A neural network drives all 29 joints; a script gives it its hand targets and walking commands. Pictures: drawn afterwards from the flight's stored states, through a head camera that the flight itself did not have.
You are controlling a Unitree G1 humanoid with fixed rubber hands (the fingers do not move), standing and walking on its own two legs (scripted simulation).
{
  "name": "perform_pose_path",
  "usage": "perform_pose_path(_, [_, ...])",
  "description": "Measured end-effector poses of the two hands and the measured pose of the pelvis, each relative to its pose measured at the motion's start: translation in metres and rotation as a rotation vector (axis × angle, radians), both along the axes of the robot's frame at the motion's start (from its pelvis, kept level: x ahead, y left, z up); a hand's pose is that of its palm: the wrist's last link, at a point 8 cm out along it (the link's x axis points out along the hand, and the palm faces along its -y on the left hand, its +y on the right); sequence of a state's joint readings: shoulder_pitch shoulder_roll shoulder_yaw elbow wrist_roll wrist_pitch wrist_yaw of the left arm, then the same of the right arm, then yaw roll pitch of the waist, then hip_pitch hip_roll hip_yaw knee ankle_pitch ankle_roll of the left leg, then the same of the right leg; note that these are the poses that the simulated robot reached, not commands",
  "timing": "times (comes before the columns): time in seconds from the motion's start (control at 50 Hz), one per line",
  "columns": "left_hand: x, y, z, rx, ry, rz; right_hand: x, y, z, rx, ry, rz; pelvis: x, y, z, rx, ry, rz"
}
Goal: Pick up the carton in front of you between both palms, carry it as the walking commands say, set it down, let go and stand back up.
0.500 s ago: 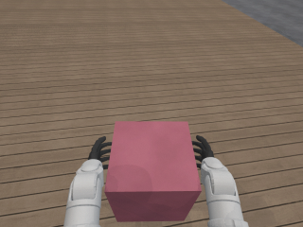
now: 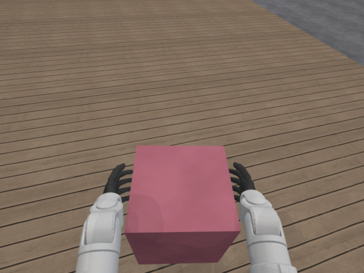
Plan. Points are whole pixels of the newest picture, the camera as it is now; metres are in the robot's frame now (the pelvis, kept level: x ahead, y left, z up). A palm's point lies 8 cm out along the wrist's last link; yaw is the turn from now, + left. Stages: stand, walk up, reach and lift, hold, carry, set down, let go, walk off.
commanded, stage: hold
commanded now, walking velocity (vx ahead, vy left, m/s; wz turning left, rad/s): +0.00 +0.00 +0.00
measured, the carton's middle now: (179, 207) +0.29 +0.00 -0.05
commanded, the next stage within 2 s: set down in 0.70 s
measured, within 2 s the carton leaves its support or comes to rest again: neither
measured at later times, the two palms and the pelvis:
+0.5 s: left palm (99, 196) +0.28 +0.18 +0.03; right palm (236, 199) +0.27 -0.12 +0.04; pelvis -0.01 +0.05 +0.00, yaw -4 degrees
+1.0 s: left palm (101, 185) +0.32 +0.18 +0.01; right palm (229, 189) +0.30 -0.11 +0.02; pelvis -0.01 +0.05 -0.01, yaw -4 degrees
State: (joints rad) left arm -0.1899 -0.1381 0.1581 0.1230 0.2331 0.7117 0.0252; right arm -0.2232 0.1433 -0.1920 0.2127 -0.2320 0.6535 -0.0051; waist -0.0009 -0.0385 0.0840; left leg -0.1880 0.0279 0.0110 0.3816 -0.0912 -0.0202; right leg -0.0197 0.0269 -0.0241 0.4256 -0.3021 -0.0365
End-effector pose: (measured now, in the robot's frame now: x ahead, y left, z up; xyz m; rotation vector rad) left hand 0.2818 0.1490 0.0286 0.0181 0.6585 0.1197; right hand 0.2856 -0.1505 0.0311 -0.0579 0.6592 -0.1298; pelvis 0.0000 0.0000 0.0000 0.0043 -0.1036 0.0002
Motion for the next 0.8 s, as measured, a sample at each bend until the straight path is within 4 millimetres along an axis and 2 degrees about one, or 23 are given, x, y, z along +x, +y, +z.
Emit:
perform_pose_path(0.06, [0.004, -0.01, 0.002, 0.003, -0.007, -0.05, -0.01, -0.01, 0.002, 0.006, -0.007, -0.052, -0.003, 0.004, 0.0, 0.002, -0.014, -0.021])
perform_pose_path(0.12, [0.005, -0.01, 0.003, -0.001, -0.01, -0.066, -0.015, -0.01, 0.003, 0.007, -0.011, -0.072, -0.005, 0.009, 0.0, 0.004, -0.025, -0.037])
perform_pose_path(0.42, [-0.002, 0.025, 0.002, -0.022, -0.009, -0.041, -0.016, 0.025, 0.007, -0.007, -0.009, -0.052, -0.012, 0.038, 0.0, -0.005, -0.036, -0.055])
perform_pose_path(0.62, [0.008, 0.032, 0.007, -0.033, -0.011, -0.067, -0.015, 0.032, 0.011, -0.011, -0.012, -0.081, -0.009, 0.053, 0.0, -0.006, -0.041, -0.074])
perform_pose_path(0.8, [0.016, 0.032, 0.009, -0.041, -0.009, -0.068, -0.01, 0.033, 0.014, -0.008, -0.011, -0.09, -0.007, 0.056, 0.0, -0.004, -0.046, -0.081])
